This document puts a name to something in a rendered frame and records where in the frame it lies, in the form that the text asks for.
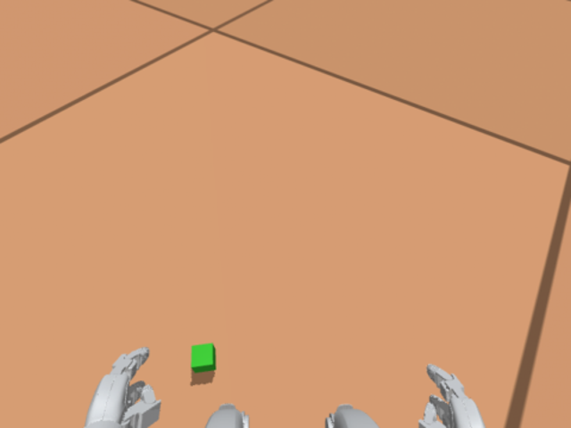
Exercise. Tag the left robot hand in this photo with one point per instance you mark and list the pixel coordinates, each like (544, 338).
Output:
(114, 400)

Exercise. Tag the cube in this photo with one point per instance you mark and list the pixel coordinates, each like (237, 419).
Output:
(203, 358)

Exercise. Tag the right robot hand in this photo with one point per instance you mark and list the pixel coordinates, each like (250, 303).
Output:
(461, 412)

